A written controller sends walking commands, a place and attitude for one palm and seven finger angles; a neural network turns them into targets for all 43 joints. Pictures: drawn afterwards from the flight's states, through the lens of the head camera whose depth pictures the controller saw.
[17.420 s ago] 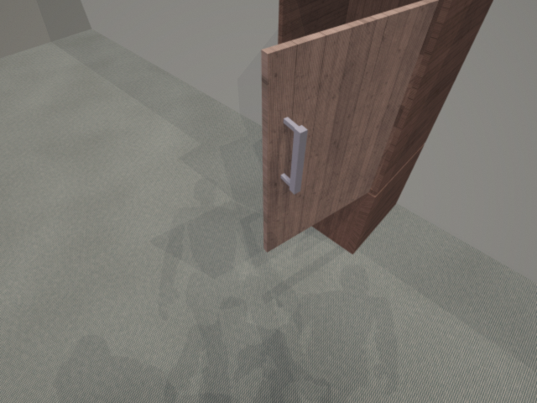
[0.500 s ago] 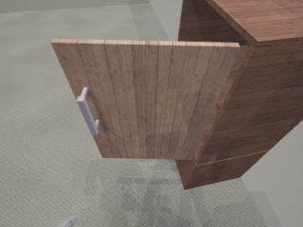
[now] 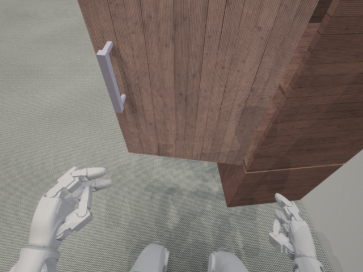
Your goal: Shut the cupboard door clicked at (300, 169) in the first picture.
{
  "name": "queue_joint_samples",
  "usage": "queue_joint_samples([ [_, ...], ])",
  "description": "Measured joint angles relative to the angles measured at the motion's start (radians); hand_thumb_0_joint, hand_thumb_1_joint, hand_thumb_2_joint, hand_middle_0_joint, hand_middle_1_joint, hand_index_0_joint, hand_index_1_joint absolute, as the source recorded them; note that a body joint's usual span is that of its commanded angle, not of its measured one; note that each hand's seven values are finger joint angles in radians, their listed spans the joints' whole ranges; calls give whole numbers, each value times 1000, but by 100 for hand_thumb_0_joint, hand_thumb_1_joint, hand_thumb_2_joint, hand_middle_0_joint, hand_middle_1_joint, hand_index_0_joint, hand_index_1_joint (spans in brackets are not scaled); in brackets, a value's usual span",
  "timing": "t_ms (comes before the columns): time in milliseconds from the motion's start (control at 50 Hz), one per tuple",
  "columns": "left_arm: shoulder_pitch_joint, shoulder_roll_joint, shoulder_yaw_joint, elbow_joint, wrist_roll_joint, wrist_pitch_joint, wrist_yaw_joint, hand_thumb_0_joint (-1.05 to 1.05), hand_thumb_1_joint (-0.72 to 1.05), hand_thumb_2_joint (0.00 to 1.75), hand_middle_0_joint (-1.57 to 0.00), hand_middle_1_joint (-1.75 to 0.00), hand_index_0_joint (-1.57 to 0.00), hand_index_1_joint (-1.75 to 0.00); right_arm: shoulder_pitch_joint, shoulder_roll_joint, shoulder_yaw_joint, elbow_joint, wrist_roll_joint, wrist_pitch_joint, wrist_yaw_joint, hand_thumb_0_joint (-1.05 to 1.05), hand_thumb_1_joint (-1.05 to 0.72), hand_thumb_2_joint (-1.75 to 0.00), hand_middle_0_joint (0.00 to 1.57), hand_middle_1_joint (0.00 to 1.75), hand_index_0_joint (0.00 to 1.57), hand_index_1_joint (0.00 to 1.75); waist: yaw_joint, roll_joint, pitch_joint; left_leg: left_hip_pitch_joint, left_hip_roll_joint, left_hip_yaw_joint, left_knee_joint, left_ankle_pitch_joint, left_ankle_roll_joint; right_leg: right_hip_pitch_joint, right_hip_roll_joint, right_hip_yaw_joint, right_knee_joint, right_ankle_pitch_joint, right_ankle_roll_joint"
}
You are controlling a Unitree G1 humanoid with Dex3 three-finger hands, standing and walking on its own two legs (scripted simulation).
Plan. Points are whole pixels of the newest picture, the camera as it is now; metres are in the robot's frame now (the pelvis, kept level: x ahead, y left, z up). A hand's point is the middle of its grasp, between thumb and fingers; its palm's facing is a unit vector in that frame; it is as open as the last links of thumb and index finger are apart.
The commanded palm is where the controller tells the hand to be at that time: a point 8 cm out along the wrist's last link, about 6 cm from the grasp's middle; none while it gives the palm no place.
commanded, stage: raise the hand and make a fist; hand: left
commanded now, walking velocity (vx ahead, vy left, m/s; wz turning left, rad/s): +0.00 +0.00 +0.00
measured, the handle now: (114, 80) +0.50 +0.23 +0.13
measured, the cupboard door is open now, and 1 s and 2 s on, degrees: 77 77 77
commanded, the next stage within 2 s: bring the fist close to the handle in 1.34 s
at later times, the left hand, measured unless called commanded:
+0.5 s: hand (78, 184) +0.25 +0.22 +0.09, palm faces -0.02 -1.00 -0.04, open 3.3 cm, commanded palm +0.22 +0.27 +0.10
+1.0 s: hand (72, 164) +0.27 +0.23 +0.13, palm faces -0.02 -1.00 -0.05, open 3.1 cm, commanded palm +0.24 +0.28 +0.13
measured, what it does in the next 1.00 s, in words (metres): shifts its weight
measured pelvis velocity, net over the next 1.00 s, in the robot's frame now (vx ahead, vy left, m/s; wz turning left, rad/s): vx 0.04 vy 0.04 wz -0.02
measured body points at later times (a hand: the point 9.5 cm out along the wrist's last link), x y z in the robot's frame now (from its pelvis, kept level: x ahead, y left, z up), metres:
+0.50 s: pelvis +0.03 +0.04 +0.03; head +0.08 +0.05 +0.48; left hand +0.24 +0.28 +0.10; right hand +0.19 -0.20 -0.04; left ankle +0.04 +0.13 -0.64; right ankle +0.06 -0.08 -0.64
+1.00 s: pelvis +0.04 +0.04 +0.05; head +0.07 +0.04 +0.50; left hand +0.26 +0.28 +0.13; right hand +0.21 -0.18 -0.02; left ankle +0.04 +0.13 -0.64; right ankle +0.06 -0.08 -0.64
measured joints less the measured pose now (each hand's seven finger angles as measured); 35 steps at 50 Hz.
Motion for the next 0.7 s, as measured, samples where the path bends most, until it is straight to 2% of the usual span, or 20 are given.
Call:
queue_joint_samples([
  [80,-54,18,-13,5,3,115,-13,1,90,90,-63,-77,-63,-77,44,39,34,18,7,24,-2,1,-90,-90,20,30,20,30,-25,14,6,23,3,8,-35,17,4,23,4,8,-41,22,9],
  [120,-55,19,-5,4,3,164,5,1,90,90,-67,-81,-67,-81,73,52,39,22,6,34,-1,1,-90,-90,20,30,20,30,-40,21,8,44,4,18,-61,25,9,41,5,19,-68,34,14],
  [160,-39,15,8,-6,1,185,32,1,90,90,-71,-85,-70,-85,102,58,37,27,3,39,2,1,-90,-90,21,30,21,30,-52,24,6,63,3,30,-88,32,17,57,5,31,-92,44,21],
  [240,-2,7,27,-24,-2,157,70,2,90,90,-78,-93,-77,-93,148,45,24,38,-6,39,7,1,-90,-90,21,30,21,30,-62,25,-1,86,-3,48,-120,37,31,76,0,49,-122,51,35],
  [360,24,1,2,-52,5,124,71,1,91,90,-89,-105,-88,-105,156,-1,8,38,-9,33,8,1,-90,-90,20,30,20,30,-60,23,4,96,-16,55,-123,27,51,91,-11,57,-132,45,54],
  [440,29,2,-19,-84,17,139,82,1,90,90,-96,-113,-96,-113,131,-12,3,19,-11,36,6,1,-90,-90,20,30,20,30,-57,19,10,113,-20,58,-129,22,60,111,-15,60,-143,43,64],
  [560,26,3,-23,-130,28,170,108,2,90,90,-107,-125,-107,-125,94,2,13,-26,-11,54,14,1,-90,-90,20,30,20,30,-46,15,8,149,-23,56,-153,22,66,153,-17,59,-177,47,72],
  [700,11,8,-29,-147,33,219,101,1,90,90,-120,-139,-119,-139,78,22,43,-57,-9,77,23,1,-90,-90,20,30,20,30,-31,23,6,190,-25,50,-185,27,68,200,-18,54,-216,54,76],
])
